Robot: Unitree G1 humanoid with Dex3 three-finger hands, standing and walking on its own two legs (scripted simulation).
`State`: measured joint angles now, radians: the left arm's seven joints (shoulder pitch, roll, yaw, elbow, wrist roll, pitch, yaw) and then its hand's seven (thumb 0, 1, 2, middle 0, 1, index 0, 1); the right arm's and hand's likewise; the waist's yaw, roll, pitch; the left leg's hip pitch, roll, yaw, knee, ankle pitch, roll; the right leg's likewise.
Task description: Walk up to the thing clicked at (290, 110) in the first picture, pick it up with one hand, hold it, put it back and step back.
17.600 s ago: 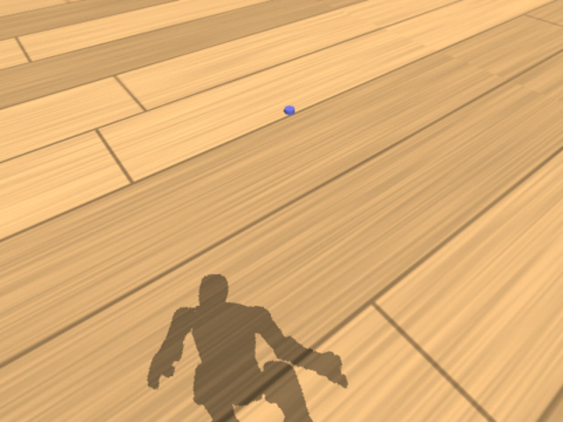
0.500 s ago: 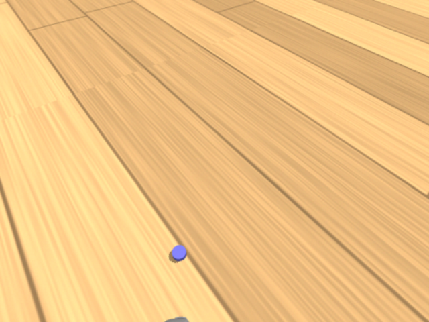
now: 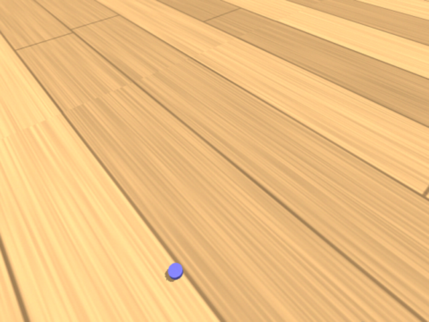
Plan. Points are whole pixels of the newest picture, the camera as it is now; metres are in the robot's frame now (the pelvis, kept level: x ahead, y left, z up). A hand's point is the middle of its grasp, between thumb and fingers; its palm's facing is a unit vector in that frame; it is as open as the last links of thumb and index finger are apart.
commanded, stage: walk up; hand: left
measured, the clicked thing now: (175, 271) +0.48 +0.22 -0.75
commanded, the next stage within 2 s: none
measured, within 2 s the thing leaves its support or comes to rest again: neither
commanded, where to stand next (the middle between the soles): +0.09 -0.03 m, yaw +3 degrees
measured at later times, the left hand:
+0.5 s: hand out of the picture +0.11 +0.25 -0.14, palm faces -0.02 -0.95 -0.32, open 7.3 cm
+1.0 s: hand out of the picture +0.08 +0.25 -0.15, palm faces +0.00 -0.94 -0.33, open 7.3 cm
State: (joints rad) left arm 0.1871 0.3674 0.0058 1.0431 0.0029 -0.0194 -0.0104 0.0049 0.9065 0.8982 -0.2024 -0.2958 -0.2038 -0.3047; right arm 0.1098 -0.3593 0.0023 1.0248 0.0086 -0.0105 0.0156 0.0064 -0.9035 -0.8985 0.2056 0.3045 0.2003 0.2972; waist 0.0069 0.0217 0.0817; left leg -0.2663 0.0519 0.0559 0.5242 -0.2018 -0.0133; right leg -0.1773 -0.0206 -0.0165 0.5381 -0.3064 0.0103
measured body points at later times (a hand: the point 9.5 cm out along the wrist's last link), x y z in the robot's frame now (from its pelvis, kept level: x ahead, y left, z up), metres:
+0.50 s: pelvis +0.01 +0.00 +0.01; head +0.02 +0.01 +0.46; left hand +0.11 +0.30 -0.12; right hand +0.07 -0.31 -0.11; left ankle +0.05 +0.13 -0.73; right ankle -0.01 -0.13 -0.73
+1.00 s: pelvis +0.02 +0.00 +0.01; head +0.03 +0.00 +0.46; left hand +0.08 +0.30 -0.12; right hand +0.11 -0.30 -0.12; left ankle +0.05 +0.13 -0.73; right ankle -0.01 -0.13 -0.73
